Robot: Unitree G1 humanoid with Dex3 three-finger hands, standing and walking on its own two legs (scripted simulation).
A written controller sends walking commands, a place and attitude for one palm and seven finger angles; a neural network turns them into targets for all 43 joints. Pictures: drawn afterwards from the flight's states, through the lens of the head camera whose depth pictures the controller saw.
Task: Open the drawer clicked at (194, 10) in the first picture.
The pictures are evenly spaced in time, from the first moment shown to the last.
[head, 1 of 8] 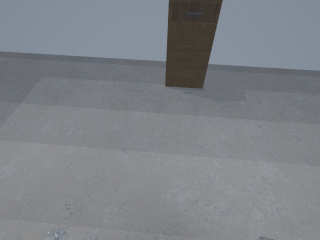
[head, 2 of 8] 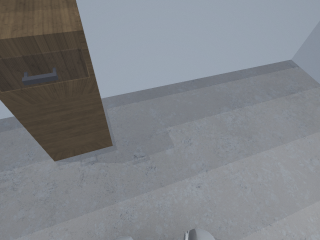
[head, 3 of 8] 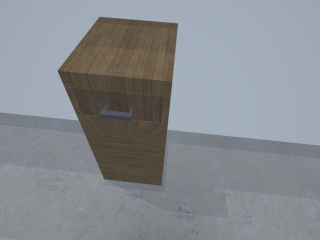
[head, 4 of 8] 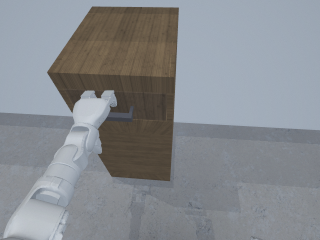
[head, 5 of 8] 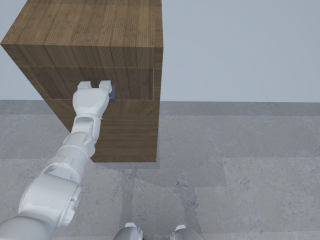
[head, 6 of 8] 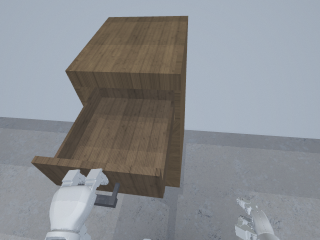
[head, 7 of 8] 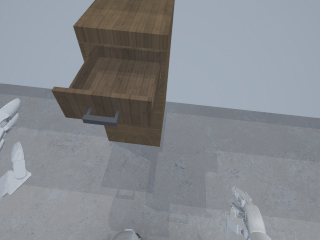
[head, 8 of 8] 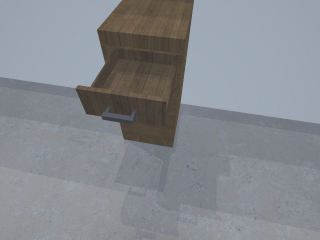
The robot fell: no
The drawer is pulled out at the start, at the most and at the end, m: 0.00 0.30 0.30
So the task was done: yes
